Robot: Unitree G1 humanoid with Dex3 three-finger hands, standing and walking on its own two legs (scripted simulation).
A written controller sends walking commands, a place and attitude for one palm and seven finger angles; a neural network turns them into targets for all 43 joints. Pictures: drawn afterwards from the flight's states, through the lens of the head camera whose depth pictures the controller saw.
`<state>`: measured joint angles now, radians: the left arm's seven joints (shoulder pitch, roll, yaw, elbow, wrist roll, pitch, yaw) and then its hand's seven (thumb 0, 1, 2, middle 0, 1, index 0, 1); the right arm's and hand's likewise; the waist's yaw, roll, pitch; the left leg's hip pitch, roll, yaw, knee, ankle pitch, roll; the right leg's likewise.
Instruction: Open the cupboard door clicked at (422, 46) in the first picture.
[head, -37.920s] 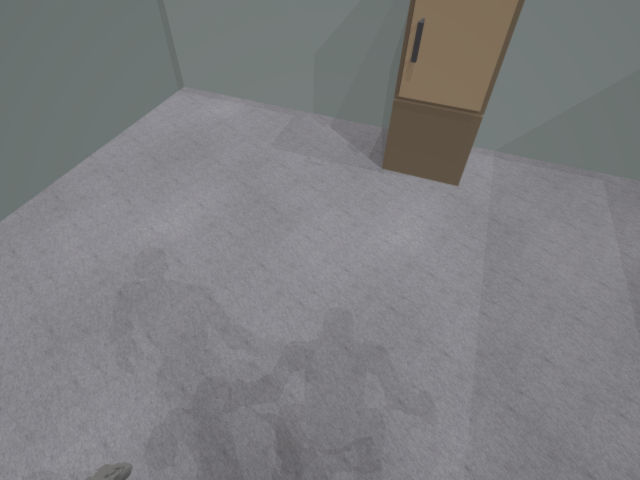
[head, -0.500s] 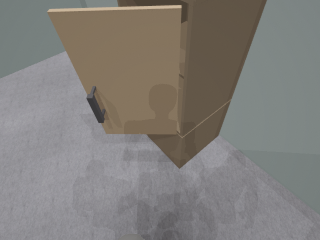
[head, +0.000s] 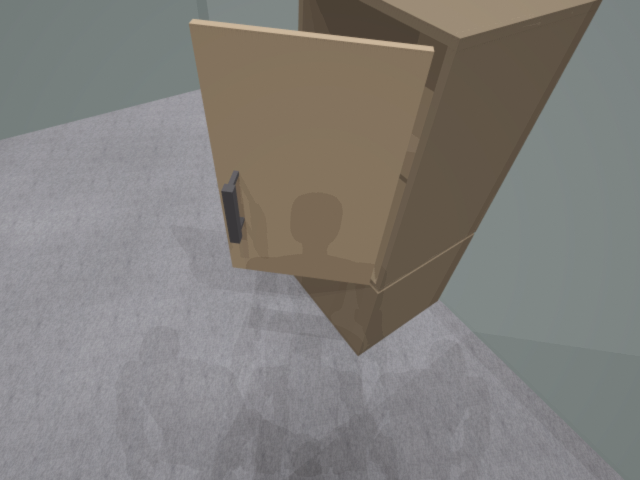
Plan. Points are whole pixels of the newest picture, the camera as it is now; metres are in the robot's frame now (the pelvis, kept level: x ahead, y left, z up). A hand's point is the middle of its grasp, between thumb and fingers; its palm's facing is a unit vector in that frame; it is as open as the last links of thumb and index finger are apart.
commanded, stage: come to a stop and stand still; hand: left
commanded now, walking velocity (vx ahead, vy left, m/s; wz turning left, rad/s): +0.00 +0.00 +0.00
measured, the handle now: (235, 207) +0.61 +0.24 -0.09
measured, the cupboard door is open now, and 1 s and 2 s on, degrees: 48 48 48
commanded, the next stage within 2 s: look again from close up in 0.66 s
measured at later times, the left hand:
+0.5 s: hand out of the picture +0.05 +0.19 -0.18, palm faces +0.02 -0.99 -0.17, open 7.3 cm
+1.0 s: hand out of the picture +0.05 +0.19 -0.18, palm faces +0.02 -0.98 -0.21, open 7.3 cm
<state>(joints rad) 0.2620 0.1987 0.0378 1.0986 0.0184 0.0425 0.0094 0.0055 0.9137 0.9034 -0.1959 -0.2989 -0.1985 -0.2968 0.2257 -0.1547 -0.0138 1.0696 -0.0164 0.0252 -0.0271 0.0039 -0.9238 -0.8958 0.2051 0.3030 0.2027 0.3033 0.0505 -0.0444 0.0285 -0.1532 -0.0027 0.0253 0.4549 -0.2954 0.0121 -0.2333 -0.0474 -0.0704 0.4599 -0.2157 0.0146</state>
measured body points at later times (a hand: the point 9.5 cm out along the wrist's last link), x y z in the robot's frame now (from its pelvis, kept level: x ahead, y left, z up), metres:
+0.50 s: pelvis +0.04 +0.02 +0.00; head +0.06 +0.03 +0.45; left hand +0.05 +0.24 -0.17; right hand +0.01 -0.19 -0.16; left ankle -0.03 +0.11 -0.74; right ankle +0.02 -0.13 -0.74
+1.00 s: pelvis +0.03 +0.01 -0.01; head +0.04 +0.01 +0.44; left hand +0.05 +0.24 -0.17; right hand +0.05 -0.22 -0.16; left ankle -0.03 +0.11 -0.74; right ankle +0.02 -0.13 -0.74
